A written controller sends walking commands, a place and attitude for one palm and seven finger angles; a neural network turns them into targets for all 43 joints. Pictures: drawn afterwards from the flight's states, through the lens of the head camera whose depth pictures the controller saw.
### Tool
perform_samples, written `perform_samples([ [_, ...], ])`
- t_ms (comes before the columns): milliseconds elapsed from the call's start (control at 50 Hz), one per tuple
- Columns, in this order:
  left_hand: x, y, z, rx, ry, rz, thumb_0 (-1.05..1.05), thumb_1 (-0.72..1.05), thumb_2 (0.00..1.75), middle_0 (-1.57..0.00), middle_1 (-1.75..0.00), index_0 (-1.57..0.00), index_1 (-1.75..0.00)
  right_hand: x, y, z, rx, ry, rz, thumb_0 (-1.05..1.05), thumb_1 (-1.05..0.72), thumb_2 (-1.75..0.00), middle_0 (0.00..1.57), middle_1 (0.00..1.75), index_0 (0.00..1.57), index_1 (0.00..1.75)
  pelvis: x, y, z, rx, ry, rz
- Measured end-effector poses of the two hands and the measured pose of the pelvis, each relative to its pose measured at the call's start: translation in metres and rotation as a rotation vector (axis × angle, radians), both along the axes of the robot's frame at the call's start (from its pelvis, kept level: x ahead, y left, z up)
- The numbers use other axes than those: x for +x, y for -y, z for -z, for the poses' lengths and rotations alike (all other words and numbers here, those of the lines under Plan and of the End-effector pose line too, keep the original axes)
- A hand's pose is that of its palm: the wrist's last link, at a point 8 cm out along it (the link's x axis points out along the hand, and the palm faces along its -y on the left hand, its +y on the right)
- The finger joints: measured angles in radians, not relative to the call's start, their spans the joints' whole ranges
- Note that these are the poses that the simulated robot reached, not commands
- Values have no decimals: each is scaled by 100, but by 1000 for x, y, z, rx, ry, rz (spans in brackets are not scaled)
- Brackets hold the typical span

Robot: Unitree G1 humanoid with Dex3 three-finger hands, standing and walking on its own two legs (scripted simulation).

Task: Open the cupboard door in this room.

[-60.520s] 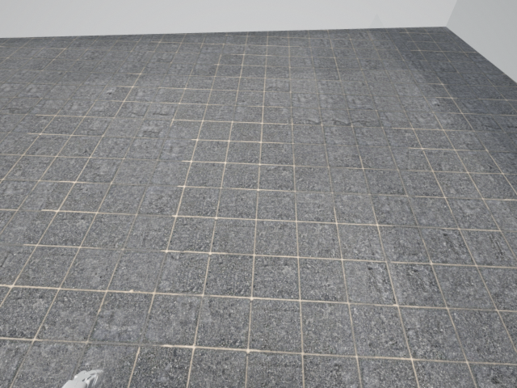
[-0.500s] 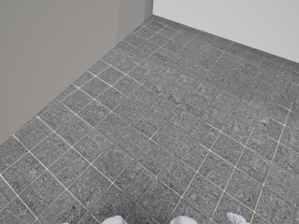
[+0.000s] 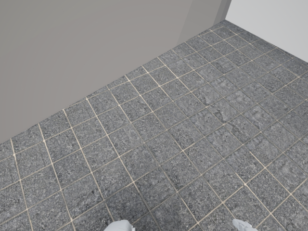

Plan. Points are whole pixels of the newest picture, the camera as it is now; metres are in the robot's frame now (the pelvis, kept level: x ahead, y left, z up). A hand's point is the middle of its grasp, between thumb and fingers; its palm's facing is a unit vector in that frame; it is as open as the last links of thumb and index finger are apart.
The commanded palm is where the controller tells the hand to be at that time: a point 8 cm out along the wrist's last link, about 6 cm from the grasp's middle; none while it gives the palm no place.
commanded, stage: turn to face it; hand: left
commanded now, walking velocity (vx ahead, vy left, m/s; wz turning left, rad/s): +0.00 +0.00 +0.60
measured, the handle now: out of the picture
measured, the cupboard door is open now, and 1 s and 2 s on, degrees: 46 46 46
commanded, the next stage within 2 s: none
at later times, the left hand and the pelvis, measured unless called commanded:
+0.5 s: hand out of the picture +0.08 +0.19 -0.15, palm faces +0.27 -0.91 -0.30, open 7.3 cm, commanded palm none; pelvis +0.03 -0.04 +0.00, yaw +18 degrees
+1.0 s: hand out of the picture +0.00 +0.19 -0.16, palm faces +0.57 -0.77 -0.29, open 7.3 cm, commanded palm none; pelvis +0.05 -0.05 +0.00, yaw +36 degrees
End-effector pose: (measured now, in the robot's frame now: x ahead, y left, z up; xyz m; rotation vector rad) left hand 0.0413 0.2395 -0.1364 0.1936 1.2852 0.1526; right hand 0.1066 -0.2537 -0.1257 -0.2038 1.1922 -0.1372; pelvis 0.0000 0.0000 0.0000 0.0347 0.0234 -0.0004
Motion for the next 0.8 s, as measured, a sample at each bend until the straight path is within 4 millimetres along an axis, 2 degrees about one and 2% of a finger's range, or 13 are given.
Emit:
perform_samples([
  [60, -16, -13, 18, -14, -31, -62, 0, 91, 90, -20, -30, -21, -30, 25, -11, 2, -25, 51, -65, 0, -91, -90, 19, 30, 20, 30, 4, -7, 12, -19, -1, -42],
  [120, -19, -23, 20, 1, -53, -103, 1, 91, 90, -20, -30, -21, -30, 34, -17, -3, -42, 65, -106, 0, -91, -90, 19, 30, 20, 30, 4, -7, 11, -28, 5, -74],
  [260, 8, -30, -3, 32, 61, -160, 1, 91, 90, -19, -30, -20, -30, 28, -13, -7, -51, -11, -158, 0, -91, -90, 20, 30, 21, 30, 9, 3, -1, -53, 2, -158],
  [360, 28, -20, -16, 69, 138, -176, 0, 91, 90, -19, -30, -20, -30, 28, 6, 3, -32, -56, -172, 0, -91, -90, 20, 30, 21, 30, 16, 22, 0, -51, -2, -218],
  [420, 32, -9, -18, 105, 182, -189, 0, 91, 90, -19, -30, -20, -30, 36, 20, 17, -16, -70, -180, 0, -91, -90, 20, 30, 21, 30, 22, 37, 8, -29, -7, -252],
  [500, 17, 9, -24, 103, 162, -233, 0, 91, 90, -20, -30, -21, -30, 52, 28, 17, -15, -87, -217, 1, -91, -90, 20, 30, 20, 30, 26, 43, 3, -20, 7, -313],
  [580, -3, 25, -21, 68, 121, -295, 0, 91, 90, -20, -30, -21, -30, 74, 20, 7, -12, -83, -274, 1, -91, -90, 19, 30, 20, 30, 32, 46, -4, 1, 9, -367],
  [680, -41, 32, -4, 20, 71, -395, 0, 91, 90, -20, -30, -21, -30, 111, -10, 1, -20, -43, -392, 1, -91, -90, 19, 30, 20, 30, 35, 40, -1, 4, 13, -438],
  [760, -77, 24, 19, 0, 13, -481, 0, 91, 90, -20, -30, -21, -30, 139, -38, 4, -36, 41, -484, 0, -91, -90, 19, 30, 20, 30, 34, 30, 16, -17, 12, -490],
  [800, -88, 20, 21, 10, -19, -515, 0, 91, 90, -20, -30, -21, -30, 145, -46, 1, -42, 59, -515, 0, -91, -90, 19, 30, 20, 30, 34, 30, 15, -17, 13, -507],
])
